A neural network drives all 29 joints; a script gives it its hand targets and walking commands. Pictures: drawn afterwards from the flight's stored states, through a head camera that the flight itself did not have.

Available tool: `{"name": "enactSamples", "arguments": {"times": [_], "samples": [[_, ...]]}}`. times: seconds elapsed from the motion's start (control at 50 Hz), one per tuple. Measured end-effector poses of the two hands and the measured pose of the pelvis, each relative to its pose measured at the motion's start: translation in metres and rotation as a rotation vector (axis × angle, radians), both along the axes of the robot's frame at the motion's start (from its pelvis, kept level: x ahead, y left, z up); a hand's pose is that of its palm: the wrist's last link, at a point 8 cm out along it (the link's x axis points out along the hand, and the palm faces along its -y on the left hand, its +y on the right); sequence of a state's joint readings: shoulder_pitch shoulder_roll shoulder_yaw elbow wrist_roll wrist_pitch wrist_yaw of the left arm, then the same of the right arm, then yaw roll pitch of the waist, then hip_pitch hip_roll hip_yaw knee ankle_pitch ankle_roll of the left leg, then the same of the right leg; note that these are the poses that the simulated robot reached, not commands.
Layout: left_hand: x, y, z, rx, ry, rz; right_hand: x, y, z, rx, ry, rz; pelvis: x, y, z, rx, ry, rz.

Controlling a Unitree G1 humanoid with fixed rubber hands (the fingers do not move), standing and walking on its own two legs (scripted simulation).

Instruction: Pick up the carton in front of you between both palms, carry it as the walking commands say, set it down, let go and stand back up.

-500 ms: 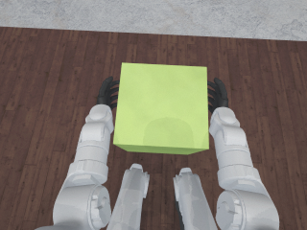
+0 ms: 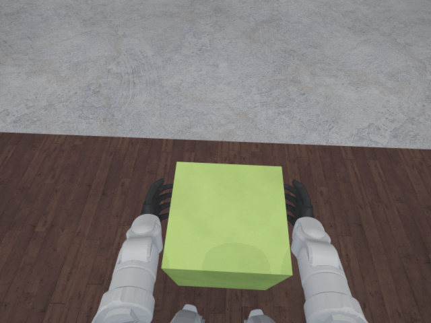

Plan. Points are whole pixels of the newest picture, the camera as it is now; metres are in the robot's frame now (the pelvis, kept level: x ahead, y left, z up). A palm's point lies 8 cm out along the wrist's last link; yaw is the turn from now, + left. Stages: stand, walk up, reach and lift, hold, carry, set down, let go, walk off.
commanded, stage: reach and lift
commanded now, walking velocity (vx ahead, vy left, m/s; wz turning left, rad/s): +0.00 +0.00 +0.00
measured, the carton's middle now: (224, 231) +0.33 +0.01 -0.11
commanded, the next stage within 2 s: hold in 1.42 s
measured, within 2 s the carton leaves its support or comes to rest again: neither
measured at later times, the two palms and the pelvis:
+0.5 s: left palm (137, 204) +0.30 +0.15 +0.09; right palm (335, 207) +0.31 -0.15 +0.09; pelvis +0.02 +0.00 +0.07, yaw +0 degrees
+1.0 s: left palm (135, 199) +0.31 +0.15 +0.10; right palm (336, 203) +0.31 -0.15 +0.10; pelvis +0.01 +0.00 +0.07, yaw +0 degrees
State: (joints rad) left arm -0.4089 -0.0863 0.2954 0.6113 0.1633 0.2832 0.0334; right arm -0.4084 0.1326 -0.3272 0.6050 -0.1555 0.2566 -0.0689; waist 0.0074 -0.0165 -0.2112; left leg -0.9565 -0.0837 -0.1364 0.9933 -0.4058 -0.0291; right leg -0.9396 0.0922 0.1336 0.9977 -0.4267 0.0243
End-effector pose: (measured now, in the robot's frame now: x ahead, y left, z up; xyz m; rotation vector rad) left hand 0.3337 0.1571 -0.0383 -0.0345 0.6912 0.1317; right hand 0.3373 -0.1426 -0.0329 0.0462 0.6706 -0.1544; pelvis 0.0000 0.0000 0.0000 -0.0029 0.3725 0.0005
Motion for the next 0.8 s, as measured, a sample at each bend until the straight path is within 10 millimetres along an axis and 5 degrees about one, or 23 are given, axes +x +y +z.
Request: {"name": "enactSamples", "arguments": {"times": [0.22, 0.42, 0.8], "samples": [[-0.014, -0.004, 0.066, 0.004, -0.006, -0.002, -0.015, -0.004, 0.066, -0.006, -0.006, 0.003, 0.020, 0.000, 0.047, 0.003, -0.179, -0.001], [-0.027, -0.008, 0.121, 0.029, -0.026, -0.015, -0.026, -0.008, 0.120, -0.031, -0.026, 0.029, 0.024, 0.000, 0.069, 0.003, -0.354, -0.003], [-0.032, -0.006, 0.132, 0.031, -0.004, -0.019, -0.032, -0.007, 0.131, -0.036, -0.004, 0.032, 0.004, 0.001, 0.070, 0.002, -0.433, -0.004]]}}
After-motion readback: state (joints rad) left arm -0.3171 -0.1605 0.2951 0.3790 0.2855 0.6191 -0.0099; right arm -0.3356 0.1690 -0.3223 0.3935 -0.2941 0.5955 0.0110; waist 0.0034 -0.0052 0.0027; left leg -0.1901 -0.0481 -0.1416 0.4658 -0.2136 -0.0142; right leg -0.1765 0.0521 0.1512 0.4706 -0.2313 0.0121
